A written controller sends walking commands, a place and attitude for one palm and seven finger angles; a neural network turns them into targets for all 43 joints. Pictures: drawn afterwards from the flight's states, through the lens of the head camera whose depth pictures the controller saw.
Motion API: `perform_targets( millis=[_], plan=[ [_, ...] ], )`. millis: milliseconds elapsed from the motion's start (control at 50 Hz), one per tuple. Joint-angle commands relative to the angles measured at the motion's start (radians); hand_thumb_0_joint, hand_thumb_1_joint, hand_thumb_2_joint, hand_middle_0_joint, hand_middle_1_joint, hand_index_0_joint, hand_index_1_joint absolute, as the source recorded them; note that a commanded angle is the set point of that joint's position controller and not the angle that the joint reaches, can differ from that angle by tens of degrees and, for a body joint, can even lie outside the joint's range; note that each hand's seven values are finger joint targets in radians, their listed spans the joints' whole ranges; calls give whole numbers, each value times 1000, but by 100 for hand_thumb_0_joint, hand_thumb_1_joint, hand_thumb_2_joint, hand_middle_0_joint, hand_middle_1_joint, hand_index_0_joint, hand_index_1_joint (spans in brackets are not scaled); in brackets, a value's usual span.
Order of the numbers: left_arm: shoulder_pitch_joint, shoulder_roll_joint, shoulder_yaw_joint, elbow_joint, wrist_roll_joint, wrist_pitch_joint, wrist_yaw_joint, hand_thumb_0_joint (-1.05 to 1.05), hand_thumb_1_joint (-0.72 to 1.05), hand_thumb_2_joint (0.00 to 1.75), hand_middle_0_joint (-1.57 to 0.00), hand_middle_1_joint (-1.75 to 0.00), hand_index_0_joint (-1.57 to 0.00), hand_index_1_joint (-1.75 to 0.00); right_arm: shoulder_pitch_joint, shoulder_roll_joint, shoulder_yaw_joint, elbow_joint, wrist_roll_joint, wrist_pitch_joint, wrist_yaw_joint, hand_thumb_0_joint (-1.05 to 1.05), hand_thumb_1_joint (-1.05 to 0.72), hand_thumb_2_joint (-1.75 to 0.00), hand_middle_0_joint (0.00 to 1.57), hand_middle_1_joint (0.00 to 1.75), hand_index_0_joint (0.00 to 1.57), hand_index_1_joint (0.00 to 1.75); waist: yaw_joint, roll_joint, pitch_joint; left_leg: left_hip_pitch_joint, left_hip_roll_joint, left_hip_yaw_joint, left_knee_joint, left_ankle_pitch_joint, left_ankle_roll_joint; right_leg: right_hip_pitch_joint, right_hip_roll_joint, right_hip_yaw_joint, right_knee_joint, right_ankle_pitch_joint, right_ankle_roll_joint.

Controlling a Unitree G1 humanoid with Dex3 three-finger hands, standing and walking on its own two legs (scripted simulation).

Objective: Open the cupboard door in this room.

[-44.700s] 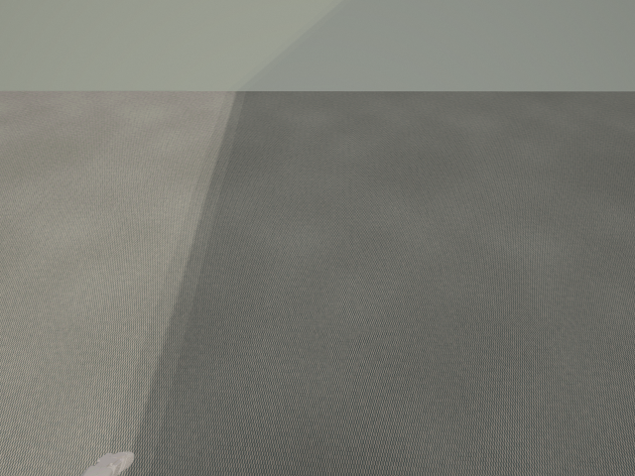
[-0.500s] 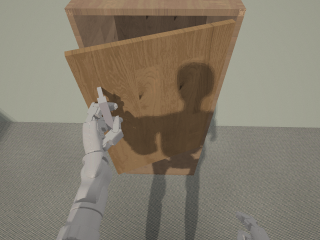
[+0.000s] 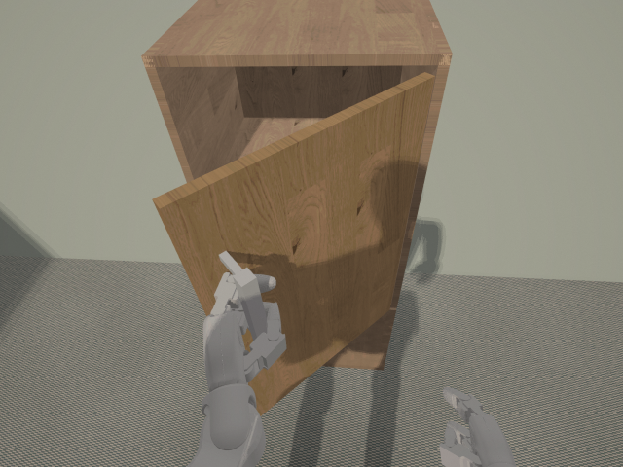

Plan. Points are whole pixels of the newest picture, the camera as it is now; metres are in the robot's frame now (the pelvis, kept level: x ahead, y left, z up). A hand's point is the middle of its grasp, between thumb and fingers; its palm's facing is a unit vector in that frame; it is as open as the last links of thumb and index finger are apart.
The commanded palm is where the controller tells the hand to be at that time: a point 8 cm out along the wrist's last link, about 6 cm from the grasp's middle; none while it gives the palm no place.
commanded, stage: open thumb and fingers to let go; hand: left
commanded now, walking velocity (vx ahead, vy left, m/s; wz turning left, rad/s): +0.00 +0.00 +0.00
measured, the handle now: (246, 303) +0.30 +0.10 +0.08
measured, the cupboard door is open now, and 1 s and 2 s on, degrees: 44 41 44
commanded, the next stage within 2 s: slide the hand sideways off the handle in 0.82 s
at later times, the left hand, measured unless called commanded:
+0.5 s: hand (264, 333) +0.26 +0.07 +0.08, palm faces +0.32 -0.95 -0.02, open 12.3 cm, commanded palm +0.22 +0.11 +0.08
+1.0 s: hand (263, 337) +0.26 +0.07 +0.08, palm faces +0.15 -0.99 -0.06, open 15.6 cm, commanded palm +0.21 +0.11 +0.08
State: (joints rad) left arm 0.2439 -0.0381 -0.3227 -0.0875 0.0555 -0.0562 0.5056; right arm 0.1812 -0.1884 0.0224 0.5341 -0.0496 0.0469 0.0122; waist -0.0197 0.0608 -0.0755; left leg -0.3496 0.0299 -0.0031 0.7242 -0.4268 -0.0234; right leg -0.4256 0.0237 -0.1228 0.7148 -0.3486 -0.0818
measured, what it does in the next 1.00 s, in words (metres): stands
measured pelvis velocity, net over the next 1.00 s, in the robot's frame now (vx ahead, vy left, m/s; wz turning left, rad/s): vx -0.03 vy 0.02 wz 0.00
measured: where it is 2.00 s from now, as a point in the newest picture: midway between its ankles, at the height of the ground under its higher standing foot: outside the picture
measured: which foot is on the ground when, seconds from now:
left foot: down 0.00-1.00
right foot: down 0.00-1.00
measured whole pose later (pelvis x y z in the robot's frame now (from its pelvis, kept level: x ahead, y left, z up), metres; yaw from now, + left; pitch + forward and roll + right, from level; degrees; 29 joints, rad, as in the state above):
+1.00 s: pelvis -0.03 +0.02 +0.00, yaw +0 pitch +2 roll +0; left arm 0.08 -0.05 -0.29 0.05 0.08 -0.09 0.42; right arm 0.19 -0.19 0.03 0.55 -0.04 0.03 0.01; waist 0.01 0.04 -0.06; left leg -0.40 -0.01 0.01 0.76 -0.40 0.01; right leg -0.47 -0.01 -0.10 0.75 -0.32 -0.05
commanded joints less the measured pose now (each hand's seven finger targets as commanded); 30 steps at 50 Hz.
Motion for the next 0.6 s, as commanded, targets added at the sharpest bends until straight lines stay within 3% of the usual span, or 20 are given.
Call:
perform_targets(
  millis=[0, 60, 100, 180, 220, 280, 380, 420, 560, 580],
  plan=[
    [-291, -110, 82, -211, 13, -63, 74, 0, 83, 87, -40, -134, -40, -134, -159, -64, -18, -139, -5, -56, -20, 0, -90, -90, 20, 30, 20, 30, 21, -154, -99, -57, -61, -12, -35, 170, 39, 128, -83, 175, -218, 121, 69],
    [-246, -119, 88, -175, 11, -67, 73, 0, 62, 78, -38, -132, -38, -132, -150, -59, -17, -136, -10, -62, -24, 0, -90, -90, 20, 30, 20, 30, 35, -176, -149, -66, -66, -14, -36, 180, 37, 167, -95, 195, -215, 171, 79],
    [-223, -105, 96, -179, 9, -78, 58, 0, 48, 72, -37, -130, -37, -130, -139, -58, -21, -134, -8, -60, -27, 0, -90, -90, 20, 30, 20, 30, 39, -158, -187, -66, -65, -12, -42, 198, 35, 205, -101, 204, -200, 240, 83],
    [-222, -104, 76, -186, 21, -98, 25, 0, 20, 60, -35, -127, -35, -127, -118, -65, -24, -134, -7, -60, -29, 0, -90, -90, 20, 30, 20, 30, 23, -174, -182, -77, -60, -16, -48, 208, 38, 212, -102, 195, -183, 292, 85],
    [-227, -87, 86, -196, 20, -111, 14, 0, 6, 54, -34, -126, -34, -126, -122, -66, -25, -137, -8, -61, -32, 0, -90, -90, 20, 30, 20, 30, 23, -153, -178, -82, -59, -15, -45, 194, 38, 204, -106, 208, -189, 263, 87],
    [-263, -94, 71, -163, 18, -116, -3, 0, -15, 45, -32, -124, -32, -124, -125, -70, -21, -134, -5, -65, -37, 0, -90, -90, 20, 30, 20, 30, 8, -189, -121, -91, -59, -21, -45, 152, 43, 164, -110, 218, -223, 150, 86],
    [-307, -92, 73, -139, 17, -116, -14, 0, -50, 30, -30, -120, -30, -120, -131, -72, -22, -135, -2, -74, -44, 0, -90, -90, 20, 30, 20, 30, 11, -172, -119, -82, -60, -22, -49, 124, 45, 135, -108, 216, -239, 33, 77],
    [-321, -100, 74, -125, 15, -116, -8, 0, -50, 30, -30, -120, -30, -120, -133, -70, -22, -137, -1, -79, -45, 0, -90, -90, 20, 30, 20, 30, 16, -169, -120, -82, -60, -18, -51, 112, 45, 123, -104, 207, -237, -6, 75],
    [-361, -120, 78, -82, 18, -106, 31, 0, -50, 30, -24, -85, -24, -85, -133, -69, -23, -135, -1, -84, -40, 0, -90, -90, 20, 30, 20, 30, 27, -169, -142, -82, -59, -13, -65, 121, 43, 119, -85, 169, -213, -12, 64],
    [-376, -127, 72, -76, 23, -106, 37, 0, -50, 30, -23, -80, -23, -80, -138, -70, -24, -133, 1, -84, -39, 0, -90, -90, 20, 30, 20, 30, 27, -145, -141, -71, -59, -13, -71, 117, 43, 108, -80, 153, -206, -22, 59]
  ],
)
